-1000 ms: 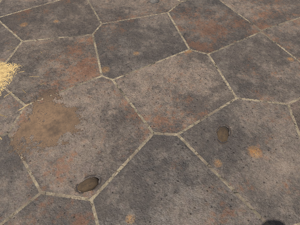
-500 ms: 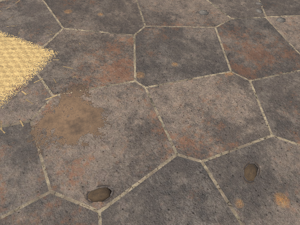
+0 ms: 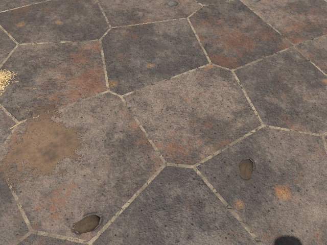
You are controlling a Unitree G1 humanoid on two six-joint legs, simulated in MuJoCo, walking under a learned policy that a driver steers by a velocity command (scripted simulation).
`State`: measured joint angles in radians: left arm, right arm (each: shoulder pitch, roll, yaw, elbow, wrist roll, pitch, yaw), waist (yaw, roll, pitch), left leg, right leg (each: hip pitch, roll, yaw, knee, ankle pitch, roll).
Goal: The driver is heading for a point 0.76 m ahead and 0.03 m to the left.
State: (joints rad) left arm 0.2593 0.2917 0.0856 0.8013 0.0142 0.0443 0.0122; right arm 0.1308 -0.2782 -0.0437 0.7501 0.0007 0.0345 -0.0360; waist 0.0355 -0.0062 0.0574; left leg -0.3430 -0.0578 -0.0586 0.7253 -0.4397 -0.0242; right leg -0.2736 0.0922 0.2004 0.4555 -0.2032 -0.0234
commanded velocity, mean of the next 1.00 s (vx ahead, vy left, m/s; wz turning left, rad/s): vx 0.19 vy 0.00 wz -0.06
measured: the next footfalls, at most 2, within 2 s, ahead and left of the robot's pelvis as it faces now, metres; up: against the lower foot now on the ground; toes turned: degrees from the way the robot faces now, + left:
left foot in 0.06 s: +0.03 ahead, +0.11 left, +0.00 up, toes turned -7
right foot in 0.48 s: -0.02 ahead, -0.09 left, +0.00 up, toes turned -9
